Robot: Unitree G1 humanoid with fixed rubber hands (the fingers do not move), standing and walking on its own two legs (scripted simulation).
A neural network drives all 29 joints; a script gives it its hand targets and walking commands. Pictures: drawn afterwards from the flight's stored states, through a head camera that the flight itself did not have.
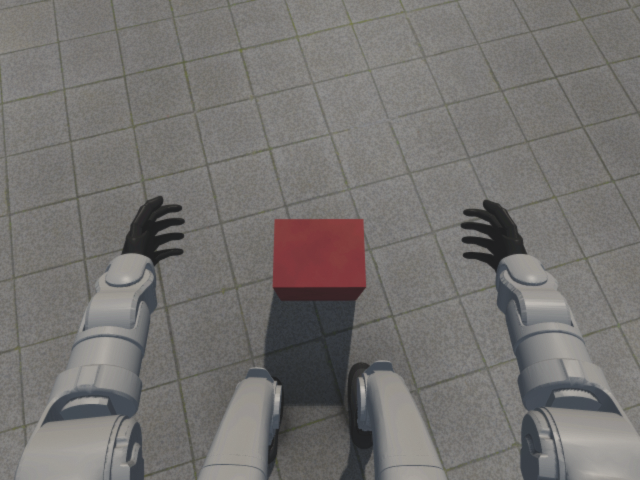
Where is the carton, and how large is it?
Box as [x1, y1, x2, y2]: [273, 219, 365, 300]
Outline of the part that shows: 275,219 273,288 280,299 355,300 365,287 362,219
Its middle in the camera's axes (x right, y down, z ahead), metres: +0.00 +0.06 +1.00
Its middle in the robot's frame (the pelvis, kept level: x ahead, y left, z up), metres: +0.48 +0.00 -0.58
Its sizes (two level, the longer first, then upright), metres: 0.211 0.163 0.227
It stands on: the floor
